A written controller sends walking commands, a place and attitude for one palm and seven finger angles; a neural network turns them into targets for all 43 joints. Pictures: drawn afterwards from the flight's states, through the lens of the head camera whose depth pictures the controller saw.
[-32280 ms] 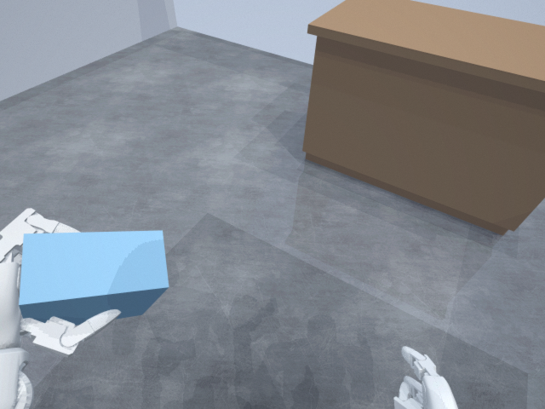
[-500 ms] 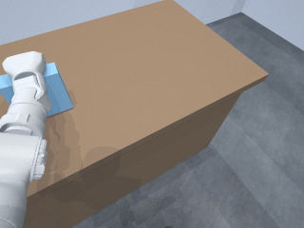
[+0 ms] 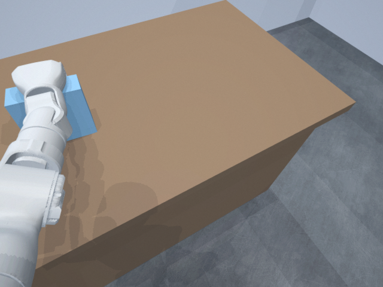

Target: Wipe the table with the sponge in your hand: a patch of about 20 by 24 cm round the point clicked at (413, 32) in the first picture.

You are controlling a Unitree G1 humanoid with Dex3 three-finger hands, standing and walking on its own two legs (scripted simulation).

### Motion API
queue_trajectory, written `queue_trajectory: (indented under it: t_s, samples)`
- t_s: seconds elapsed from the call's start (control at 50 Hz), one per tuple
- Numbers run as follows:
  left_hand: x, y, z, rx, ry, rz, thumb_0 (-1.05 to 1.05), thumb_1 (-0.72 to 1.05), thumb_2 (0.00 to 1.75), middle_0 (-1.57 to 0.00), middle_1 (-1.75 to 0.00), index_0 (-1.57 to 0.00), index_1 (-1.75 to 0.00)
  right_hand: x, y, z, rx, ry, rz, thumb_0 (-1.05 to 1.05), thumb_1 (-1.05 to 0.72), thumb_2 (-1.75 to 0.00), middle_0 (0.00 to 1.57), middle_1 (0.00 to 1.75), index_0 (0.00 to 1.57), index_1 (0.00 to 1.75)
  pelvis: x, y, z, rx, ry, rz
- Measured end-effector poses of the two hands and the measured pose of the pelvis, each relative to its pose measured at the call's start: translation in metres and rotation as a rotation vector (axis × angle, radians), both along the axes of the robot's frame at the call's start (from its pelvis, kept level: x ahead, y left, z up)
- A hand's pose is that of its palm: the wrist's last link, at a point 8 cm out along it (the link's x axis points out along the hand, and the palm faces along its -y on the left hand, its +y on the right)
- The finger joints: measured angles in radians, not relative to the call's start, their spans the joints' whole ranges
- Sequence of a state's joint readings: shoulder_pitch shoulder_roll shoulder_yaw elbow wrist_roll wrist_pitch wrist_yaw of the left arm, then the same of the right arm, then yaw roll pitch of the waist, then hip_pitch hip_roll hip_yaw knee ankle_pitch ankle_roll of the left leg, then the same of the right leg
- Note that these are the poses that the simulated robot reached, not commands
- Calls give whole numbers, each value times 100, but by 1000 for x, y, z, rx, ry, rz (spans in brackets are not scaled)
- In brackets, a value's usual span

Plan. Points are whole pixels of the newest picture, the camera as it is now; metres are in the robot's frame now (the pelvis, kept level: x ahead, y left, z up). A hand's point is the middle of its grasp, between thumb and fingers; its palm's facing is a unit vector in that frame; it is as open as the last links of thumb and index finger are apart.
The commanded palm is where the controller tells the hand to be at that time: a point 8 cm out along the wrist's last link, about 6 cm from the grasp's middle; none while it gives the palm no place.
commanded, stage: wipe back along the third lane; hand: left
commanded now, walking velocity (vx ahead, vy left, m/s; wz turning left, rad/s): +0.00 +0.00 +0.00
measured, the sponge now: (59, 119) +0.48 +0.29 +0.05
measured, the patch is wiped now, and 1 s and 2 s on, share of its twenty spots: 1.00 1.00 1.00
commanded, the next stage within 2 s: slide back across to the middle lane in 1.60 s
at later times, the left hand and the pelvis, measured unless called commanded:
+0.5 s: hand (59, 116) +0.44 +0.26 +0.10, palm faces -0.05 +0.00 -1.00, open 10.7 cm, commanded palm +0.41 +0.24 +0.13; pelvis +0.01 -0.01 +0.01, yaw +2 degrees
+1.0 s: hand (61, 139) +0.39 +0.24 +0.10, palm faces +0.00 -0.02 -1.00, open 10.7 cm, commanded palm +0.35 +0.22 +0.12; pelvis +0.00 -0.02 +0.01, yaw +2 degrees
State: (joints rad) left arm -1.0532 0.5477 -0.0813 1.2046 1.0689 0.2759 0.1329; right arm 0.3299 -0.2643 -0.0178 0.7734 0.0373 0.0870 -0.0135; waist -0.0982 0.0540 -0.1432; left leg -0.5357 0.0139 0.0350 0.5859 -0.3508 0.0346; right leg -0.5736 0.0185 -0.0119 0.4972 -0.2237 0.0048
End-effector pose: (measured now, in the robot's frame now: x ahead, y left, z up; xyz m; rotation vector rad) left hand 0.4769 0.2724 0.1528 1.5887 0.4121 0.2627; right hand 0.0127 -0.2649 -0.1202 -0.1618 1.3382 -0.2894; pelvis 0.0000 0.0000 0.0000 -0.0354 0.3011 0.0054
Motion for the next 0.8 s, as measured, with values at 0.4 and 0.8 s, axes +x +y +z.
queue_trajectory:
  t_s: [0.4,0.8]
  samples:
    - [-43,-20,0,-18,-50,5,1,-51,103,-63,-137,-64,-137,99,11,6,49,-191,125,0,-91,-90,20,30,20,30,5,-3,6,11,-90,29]
    - [-83,-38,-1,-30,-95,1,0,-51,103,-63,-137,-63,-137,137,5,13,71,-271,162,0,-91,-90,20,30,20,30,10,-14,9,19,-149,29]
